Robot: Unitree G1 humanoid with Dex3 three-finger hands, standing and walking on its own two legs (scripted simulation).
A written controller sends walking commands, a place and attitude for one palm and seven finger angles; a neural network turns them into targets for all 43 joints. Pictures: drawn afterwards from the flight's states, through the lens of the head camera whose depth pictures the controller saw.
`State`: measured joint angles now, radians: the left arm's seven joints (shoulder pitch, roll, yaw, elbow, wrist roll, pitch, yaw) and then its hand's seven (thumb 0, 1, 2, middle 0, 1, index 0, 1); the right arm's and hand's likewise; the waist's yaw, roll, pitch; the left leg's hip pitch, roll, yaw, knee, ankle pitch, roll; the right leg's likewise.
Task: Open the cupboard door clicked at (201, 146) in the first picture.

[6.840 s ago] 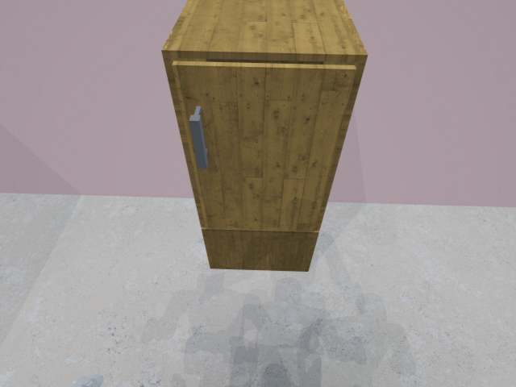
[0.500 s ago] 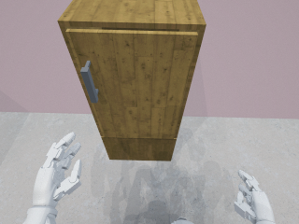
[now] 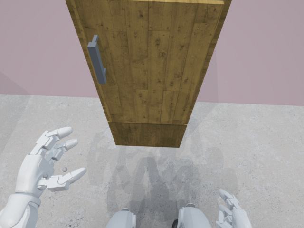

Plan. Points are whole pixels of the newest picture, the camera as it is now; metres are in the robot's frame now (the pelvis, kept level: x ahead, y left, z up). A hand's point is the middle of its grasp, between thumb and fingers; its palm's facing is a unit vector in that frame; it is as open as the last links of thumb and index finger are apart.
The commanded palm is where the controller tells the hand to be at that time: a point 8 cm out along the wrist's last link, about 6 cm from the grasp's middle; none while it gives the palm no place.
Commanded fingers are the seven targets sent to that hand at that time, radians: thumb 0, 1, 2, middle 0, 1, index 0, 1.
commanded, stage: raise the hand with hooked fingers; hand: left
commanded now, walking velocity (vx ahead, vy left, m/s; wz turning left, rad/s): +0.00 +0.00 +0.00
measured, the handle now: (99, 60) +0.58 +0.20 +0.07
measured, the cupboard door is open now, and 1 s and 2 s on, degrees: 0 0 0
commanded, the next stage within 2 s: move the hooked fingers beside the handle in 1.30 s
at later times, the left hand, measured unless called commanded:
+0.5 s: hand (43, 148) +0.28 +0.26 +0.08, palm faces +0.03 -1.00 -0.07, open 13.6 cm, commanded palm +0.25 +0.31 +0.08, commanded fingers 0.00 -0.50 0.30 -0.30 -1.20 -0.30 -1.20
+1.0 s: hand (44, 127) +0.32 +0.27 +0.09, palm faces +0.02 -1.00 -0.04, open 14.0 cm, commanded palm +0.29 +0.31 +0.09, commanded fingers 0.00 -0.50 0.30 -0.30 -1.20 -0.30 -1.20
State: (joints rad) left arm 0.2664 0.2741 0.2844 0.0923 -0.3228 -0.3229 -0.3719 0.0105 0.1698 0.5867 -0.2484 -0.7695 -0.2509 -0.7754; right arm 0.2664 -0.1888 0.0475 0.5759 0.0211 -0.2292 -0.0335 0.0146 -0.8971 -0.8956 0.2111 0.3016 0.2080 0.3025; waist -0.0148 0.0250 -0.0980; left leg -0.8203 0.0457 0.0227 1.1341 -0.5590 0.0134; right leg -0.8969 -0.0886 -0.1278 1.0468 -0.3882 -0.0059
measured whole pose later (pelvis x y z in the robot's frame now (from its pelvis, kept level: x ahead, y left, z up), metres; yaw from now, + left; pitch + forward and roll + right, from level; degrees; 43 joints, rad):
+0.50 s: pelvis +0.02 +0.01 +0.02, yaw +0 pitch +12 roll -3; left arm 0.14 0.34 0.35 0.20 -0.32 -0.32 -0.40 0.00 -0.40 0.34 -0.29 -1.14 -0.29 -1.14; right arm 0.25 -0.27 0.04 0.52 0.02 -0.24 -0.05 0.01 -0.90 -0.90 0.21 0.30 0.20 0.30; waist 0.00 0.01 -0.09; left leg -0.70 0.03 0.02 1.02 -0.54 0.03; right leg -0.76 -0.09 -0.13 0.92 -0.36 0.02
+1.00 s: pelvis +0.03 +0.00 +0.03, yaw +0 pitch +12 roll -1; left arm -0.05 0.41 0.46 0.45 -0.36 -0.31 -0.52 -0.01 -0.50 0.30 -0.29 -1.20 -0.30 -1.20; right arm 0.30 -0.30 0.03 0.56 0.03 -0.19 -0.06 0.01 -0.90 -0.90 0.21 0.30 0.21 0.30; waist -0.03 0.02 -0.07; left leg -0.63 0.05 0.04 0.92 -0.50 0.01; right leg -0.72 -0.07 -0.12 0.85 -0.34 0.00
